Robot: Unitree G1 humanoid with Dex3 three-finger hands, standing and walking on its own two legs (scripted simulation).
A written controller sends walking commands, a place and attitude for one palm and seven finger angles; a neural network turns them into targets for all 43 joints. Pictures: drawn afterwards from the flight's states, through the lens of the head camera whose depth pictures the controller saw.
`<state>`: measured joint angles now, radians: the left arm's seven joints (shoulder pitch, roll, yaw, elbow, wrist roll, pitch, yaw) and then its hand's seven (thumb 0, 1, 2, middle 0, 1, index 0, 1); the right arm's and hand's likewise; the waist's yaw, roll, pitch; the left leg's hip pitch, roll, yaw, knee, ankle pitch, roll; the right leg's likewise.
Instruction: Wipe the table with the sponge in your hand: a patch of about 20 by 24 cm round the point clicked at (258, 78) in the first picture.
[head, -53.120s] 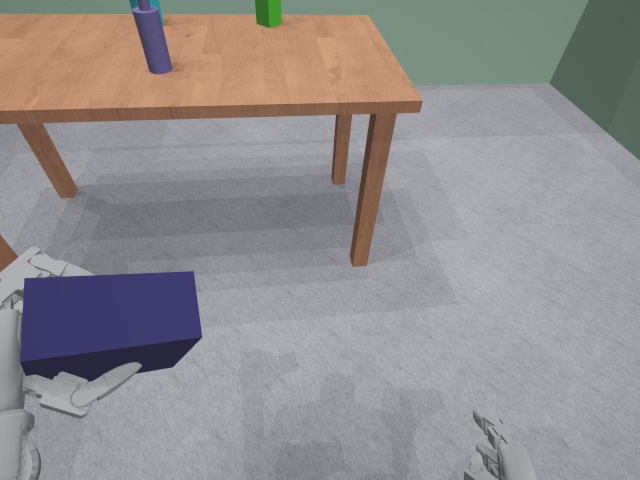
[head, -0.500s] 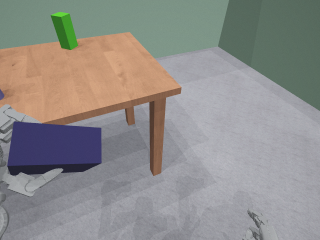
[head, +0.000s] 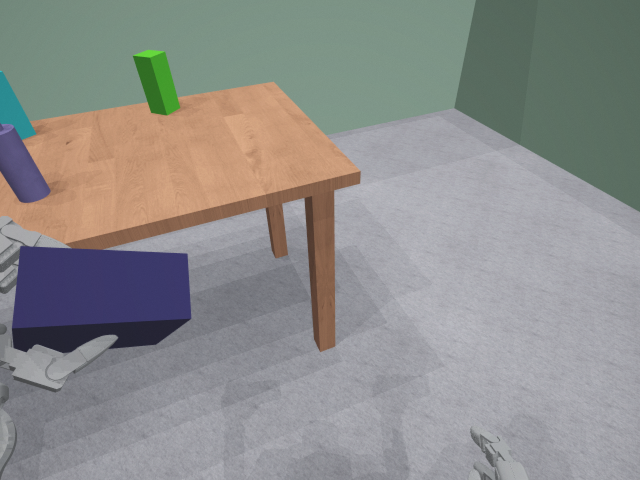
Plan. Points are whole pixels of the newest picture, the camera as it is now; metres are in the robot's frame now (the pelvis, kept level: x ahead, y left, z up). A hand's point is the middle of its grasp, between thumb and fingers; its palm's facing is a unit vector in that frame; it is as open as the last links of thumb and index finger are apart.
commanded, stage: stop stepping back and stand still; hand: left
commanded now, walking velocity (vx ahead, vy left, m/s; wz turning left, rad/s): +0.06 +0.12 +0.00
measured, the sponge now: (126, 304) +0.24 +0.20 +0.19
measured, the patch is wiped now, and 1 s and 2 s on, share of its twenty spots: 1.00 1.00 1.00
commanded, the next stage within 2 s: stand and wait in 0.24 s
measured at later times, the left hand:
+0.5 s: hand (70, 319) +0.20 +0.23 +0.21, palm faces +0.42 -0.81 -0.41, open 10.5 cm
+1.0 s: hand (0, 322) +0.20 +0.29 +0.21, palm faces +0.44 -0.83 -0.35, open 10.5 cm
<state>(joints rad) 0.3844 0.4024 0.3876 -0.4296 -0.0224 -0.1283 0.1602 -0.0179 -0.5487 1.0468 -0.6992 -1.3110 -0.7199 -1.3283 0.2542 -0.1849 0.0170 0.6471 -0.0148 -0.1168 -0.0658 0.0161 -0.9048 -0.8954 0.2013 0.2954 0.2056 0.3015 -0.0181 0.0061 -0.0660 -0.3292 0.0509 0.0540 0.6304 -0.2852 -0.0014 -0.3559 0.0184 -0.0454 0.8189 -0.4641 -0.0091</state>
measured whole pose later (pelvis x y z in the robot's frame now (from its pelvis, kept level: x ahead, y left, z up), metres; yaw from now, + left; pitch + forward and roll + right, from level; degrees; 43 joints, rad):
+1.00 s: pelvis -0.01 +0.05 +0.02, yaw +0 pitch -1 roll -1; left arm 0.42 0.36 0.35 -0.51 -0.03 -0.16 0.16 -0.02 -0.55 1.05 -0.70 -1.31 -0.72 -1.33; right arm 0.19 -0.20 0.04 0.61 -0.01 -0.11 -0.05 0.02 -0.90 -0.90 0.20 0.30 0.21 0.30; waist 0.02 0.00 -0.01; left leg -0.22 0.00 0.04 0.51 -0.27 0.03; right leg -0.27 0.02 -0.03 0.45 -0.17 -0.01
